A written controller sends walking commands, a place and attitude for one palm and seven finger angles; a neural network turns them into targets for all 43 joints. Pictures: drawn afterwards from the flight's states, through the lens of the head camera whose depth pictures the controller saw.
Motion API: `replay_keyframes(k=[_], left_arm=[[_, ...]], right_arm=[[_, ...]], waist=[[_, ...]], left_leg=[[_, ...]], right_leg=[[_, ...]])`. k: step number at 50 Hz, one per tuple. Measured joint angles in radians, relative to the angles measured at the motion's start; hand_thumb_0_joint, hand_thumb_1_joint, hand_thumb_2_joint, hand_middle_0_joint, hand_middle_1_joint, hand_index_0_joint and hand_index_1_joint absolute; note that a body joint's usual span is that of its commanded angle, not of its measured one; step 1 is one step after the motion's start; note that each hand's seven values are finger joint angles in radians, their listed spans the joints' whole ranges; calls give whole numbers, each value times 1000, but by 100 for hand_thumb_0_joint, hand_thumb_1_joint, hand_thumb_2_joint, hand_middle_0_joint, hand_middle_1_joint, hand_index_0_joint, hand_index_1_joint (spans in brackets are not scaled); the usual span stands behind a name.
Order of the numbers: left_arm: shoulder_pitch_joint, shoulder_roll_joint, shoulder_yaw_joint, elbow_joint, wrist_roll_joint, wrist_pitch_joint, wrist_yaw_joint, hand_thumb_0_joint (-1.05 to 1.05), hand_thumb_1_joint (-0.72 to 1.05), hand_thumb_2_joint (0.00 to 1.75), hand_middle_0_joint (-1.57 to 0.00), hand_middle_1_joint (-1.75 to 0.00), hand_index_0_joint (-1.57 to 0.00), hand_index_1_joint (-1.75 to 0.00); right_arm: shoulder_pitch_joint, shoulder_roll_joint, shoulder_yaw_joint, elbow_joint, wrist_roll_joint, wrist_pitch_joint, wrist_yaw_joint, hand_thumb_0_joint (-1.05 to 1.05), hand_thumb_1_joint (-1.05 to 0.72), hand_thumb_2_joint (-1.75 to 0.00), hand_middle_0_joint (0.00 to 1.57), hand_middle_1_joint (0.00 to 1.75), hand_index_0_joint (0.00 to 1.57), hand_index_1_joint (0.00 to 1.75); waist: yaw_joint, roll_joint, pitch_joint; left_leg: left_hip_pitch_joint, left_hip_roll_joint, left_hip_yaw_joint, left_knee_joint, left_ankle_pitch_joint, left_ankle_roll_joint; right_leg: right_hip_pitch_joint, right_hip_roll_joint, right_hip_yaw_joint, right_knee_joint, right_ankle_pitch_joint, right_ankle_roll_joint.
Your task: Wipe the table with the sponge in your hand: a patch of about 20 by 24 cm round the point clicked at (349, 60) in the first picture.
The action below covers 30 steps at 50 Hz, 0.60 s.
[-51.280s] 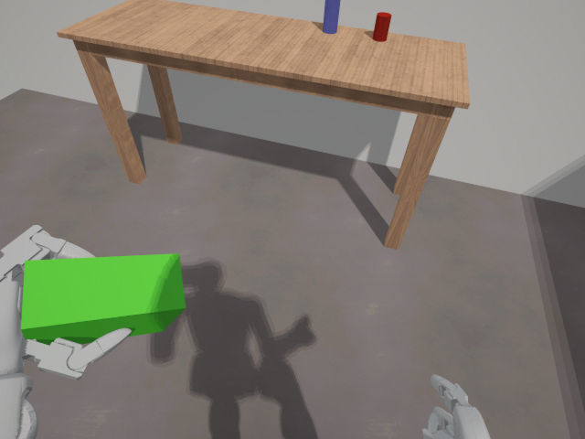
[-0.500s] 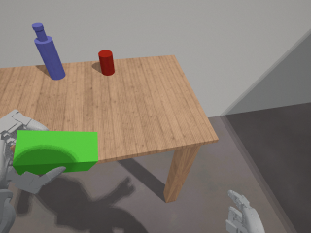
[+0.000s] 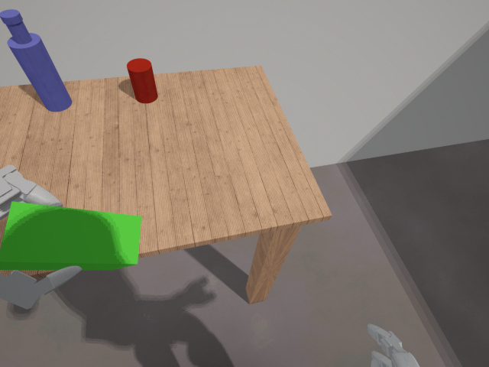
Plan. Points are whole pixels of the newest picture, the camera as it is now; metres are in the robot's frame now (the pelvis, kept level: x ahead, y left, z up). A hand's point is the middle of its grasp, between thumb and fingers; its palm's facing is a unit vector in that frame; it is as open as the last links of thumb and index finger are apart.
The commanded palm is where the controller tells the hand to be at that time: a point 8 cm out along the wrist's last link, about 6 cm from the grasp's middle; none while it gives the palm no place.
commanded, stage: come to a stop and stand still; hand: left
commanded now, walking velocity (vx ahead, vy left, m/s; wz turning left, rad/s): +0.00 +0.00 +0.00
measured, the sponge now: (91, 243) +0.25 +0.22 +0.10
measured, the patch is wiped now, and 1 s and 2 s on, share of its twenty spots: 0.00 0.00 0.00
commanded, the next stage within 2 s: look again from close up in 0.62 s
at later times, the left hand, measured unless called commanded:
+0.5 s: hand (11, 270) +0.19 +0.26 +0.17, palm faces +0.38 -0.87 -0.33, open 10.1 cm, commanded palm +0.12 +0.29 +0.18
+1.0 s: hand out of the picture +0.19 +0.27 +0.17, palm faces +0.37 -0.87 -0.34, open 10.1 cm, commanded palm +0.13 +0.30 +0.18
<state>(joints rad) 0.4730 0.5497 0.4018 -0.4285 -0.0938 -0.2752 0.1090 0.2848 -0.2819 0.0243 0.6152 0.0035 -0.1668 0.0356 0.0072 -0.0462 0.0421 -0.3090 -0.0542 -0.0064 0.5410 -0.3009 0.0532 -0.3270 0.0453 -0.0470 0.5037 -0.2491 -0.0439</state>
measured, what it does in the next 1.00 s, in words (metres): stands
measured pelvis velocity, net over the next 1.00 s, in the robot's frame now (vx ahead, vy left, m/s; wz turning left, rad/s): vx -0.03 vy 0.02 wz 0.00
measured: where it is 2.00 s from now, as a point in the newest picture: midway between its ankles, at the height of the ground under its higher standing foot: outside the picture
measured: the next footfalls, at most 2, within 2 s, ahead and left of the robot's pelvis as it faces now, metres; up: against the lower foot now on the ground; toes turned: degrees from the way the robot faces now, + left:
none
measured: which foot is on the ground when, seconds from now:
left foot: down 0.00-1.00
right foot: down 0.00-1.00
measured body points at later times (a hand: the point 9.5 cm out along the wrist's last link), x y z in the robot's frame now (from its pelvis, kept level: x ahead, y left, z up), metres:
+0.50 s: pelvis -0.04 +0.01 +0.00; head -0.02 +0.03 +0.45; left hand +0.16 +0.30 +0.18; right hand +0.14 -0.21 -0.07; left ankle -0.02 +0.08 -0.73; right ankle +0.00 -0.09 -0.73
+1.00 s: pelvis -0.03 +0.02 +0.00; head -0.02 +0.04 +0.45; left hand +0.17 +0.32 +0.19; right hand +0.14 -0.21 -0.07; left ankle -0.02 +0.08 -0.73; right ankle +0.00 -0.09 -0.73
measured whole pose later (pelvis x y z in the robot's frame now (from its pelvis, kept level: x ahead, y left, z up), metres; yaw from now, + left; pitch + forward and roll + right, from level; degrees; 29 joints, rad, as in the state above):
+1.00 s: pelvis -0.03 +0.02 +0.00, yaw +0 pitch +0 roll -1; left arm 0.40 0.43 0.34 -0.44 -0.10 -0.22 0.12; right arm 0.22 -0.22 0.02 0.62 0.02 -0.14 0.03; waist 0.02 -0.04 0.02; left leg -0.27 -0.08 0.01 0.51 -0.25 0.08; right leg -0.29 0.01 -0.03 0.49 -0.20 -0.01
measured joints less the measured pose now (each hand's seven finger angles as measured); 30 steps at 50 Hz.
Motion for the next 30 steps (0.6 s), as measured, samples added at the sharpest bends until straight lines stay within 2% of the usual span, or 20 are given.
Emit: replay_keyframes(k=[5, 9, 13, 17, 22, 30], left_arm=[[-16, -45, 8, -32, -13, -13, 20, -1, -51, 105, -74, -135, -75, -134], [-35, -94, -30, 0, -15, -16, 18, -1, -51, 105, -74, -135, -75, -134], [-77, -130, -65, 79, -12, 10, 14, -1, -51, 105, -74, -135, -75, -134], [-111, -153, -89, 116, -4, 40, 15, -1, -51, 105, -74, -135, -75, -134], [-119, -154, -103, 67, 9, 48, 16, -1, -51, 105, -74, -135, -75, -134], [-76, -108, -48, 13, -11, 26, 18, -1, -51, 105, -74, -135, -75, -134]], right_arm=[[-32, -17, -14, -3, 8, -15, 5, 1, -91, -90, 20, 30, 20, 30], [-64, 2, -18, -13, 17, -5, 0, 1, -91, -90, 19, 30, 20, 30], [-83, 29, -7, -29, 23, 9, -4, 1, -91, -90, 20, 30, 20, 30], [-83, 49, 8, -41, 23, 16, -1, 1, -90, -90, 20, 30, 20, 30], [-70, 55, 19, -40, 17, 14, 10, 1, -90, -90, 20, 30, 21, 30], [-46, 54, 7, 0, 15, 28, 11, 1, -90, -90, 20, 30, 21, 30]], waist=[[29, 22, -13], [48, 33, -30], [57, 33, -39], [57, 23, -34], [46, 14, -23], [17, 21, -29]], left_leg=[[6, -7, 5, 6, 1, 3], [31, -14, 19, -21, 19, 8], [45, -16, 23, -41, 39, 10], [42, -13, 18, -38, 50, 11], [29, -12, 11, -21, 53, 13], [26, -13, 14, -22, 59, 13]], right_leg=[[0, -7, 4, 16, -4, 5], [11, -14, 19, 13, 7, 11], [22, -16, 23, -1, 25, 13], [27, -14, 17, -13, 42, 11], [24, -14, 8, -12, 51, 12], [26, -15, 11, -25, 64, 17]])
